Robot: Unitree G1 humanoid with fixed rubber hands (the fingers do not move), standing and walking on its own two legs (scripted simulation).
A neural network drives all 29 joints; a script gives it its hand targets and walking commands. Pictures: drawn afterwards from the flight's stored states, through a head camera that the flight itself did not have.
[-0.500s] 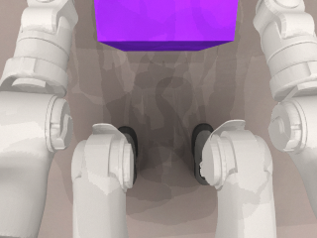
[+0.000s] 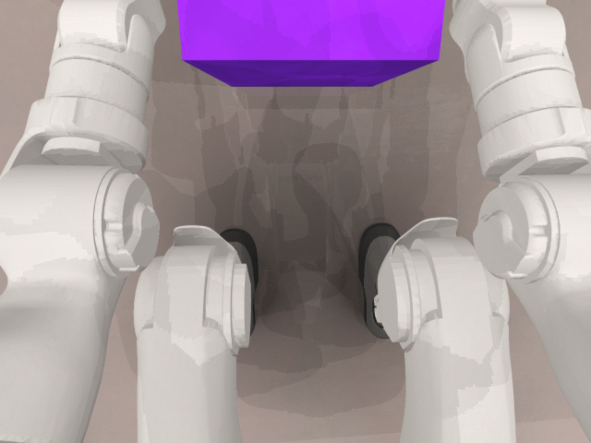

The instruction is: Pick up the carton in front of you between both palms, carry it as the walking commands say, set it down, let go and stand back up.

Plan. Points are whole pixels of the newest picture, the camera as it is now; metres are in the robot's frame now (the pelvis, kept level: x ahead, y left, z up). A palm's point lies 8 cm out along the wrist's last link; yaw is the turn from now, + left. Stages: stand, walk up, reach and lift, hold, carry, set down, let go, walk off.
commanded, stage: reach and lift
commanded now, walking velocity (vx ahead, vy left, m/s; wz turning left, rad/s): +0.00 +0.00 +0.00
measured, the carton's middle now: out of the picture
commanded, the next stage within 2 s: none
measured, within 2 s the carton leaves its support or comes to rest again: leaves its support in 0.18 s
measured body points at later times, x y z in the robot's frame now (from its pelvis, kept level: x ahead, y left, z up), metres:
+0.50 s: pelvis +0.00 +0.00 +0.07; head +0.29 +0.01 +0.41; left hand +0.54 +0.16 -0.01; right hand +0.53 -0.14 -0.01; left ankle +0.11 +0.13 -0.33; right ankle +0.11 -0.14 -0.33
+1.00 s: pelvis +0.02 +0.00 +0.18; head +0.25 +0.01 +0.57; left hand +0.50 +0.16 +0.13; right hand +0.50 -0.14 +0.13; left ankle +0.11 +0.13 -0.33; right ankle +0.11 -0.14 -0.33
